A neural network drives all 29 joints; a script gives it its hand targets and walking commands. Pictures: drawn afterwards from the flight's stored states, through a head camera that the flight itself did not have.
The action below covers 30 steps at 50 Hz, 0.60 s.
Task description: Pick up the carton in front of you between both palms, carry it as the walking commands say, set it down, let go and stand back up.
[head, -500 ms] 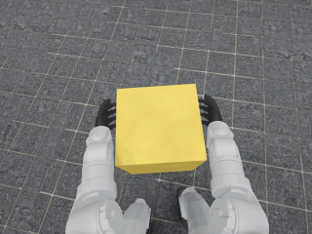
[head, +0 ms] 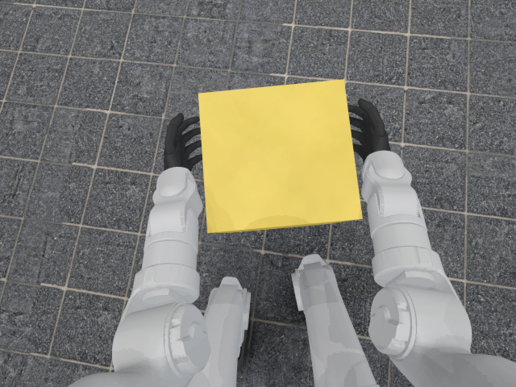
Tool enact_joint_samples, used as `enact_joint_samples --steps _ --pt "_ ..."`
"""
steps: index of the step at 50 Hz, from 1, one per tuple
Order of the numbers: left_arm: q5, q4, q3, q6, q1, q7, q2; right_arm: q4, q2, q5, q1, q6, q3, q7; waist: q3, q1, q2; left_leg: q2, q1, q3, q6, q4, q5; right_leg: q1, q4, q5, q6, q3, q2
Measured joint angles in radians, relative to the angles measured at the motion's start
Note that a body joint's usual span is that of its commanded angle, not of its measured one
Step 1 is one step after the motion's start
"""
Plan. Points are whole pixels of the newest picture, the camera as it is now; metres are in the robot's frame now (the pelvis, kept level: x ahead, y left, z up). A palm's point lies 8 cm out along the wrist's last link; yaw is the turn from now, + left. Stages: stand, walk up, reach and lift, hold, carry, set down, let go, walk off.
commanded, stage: set down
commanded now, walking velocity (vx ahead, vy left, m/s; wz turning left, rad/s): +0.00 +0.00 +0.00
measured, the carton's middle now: (275, 171) +0.43 -0.05 -0.16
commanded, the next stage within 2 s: none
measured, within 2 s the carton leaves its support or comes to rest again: rests again in 1.56 s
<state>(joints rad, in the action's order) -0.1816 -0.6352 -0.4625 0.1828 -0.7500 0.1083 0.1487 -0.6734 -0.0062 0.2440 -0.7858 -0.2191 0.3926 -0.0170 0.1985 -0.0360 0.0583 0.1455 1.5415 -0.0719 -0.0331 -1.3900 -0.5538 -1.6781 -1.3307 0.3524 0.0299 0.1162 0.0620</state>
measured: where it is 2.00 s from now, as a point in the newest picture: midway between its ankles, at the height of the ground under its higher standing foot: (276, 329)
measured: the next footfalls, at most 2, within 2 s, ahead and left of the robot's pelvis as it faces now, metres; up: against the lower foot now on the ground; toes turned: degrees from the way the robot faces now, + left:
none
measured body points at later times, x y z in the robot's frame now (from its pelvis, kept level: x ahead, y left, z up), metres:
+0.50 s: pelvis -0.03 -0.01 -0.12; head +0.27 -0.07 +0.20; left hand +0.48 +0.07 -0.24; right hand +0.47 -0.23 -0.25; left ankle +0.03 +0.13 -0.57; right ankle +0.10 -0.12 -0.57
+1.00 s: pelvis -0.04 -0.01 -0.20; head +0.32 -0.05 +0.07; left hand +0.50 +0.06 -0.36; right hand +0.49 -0.25 -0.37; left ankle +0.03 +0.13 -0.57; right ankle +0.10 -0.12 -0.57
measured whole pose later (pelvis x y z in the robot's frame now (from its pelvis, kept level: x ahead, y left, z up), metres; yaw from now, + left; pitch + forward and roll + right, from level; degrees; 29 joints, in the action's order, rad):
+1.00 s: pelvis -0.04 -0.01 -0.20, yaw +7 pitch +41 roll +5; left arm -0.03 -0.86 -0.34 0.20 -1.33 0.25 -0.03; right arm -0.92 -0.30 0.13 -1.35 -0.25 0.36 -0.03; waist -0.24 -0.14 0.09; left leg 0.27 2.14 -0.05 -0.12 -2.08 -0.68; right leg -2.28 -2.02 0.46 0.03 0.10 0.03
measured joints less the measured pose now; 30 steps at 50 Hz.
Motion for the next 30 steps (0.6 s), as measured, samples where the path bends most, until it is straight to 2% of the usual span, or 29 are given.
enact_joint_samples --steps 16,30 --pt "0.083 -0.055 0.032 -0.016 -0.186 0.06 -0.06 -0.076 -0.107 -0.065 -0.203 0.002 -0.039 0.014 -0.083 -0.031 0.009 0.04 0.307 0.024 -0.032 -0.293 -0.068 -0.324 -0.304 0.051 0.007 0.017 0.017" --pt "0.086 -0.137 -0.001 0.007 -0.391 0.076 -0.11 -0.158 -0.189 -0.071 -0.403 -0.03 -0.044 0.016 -0.221 -0.06 0.034 0.073 0.476 0.042 -0.057 -0.488 -0.095 -0.498 -0.499 0.062 0.015 0.028 0.029"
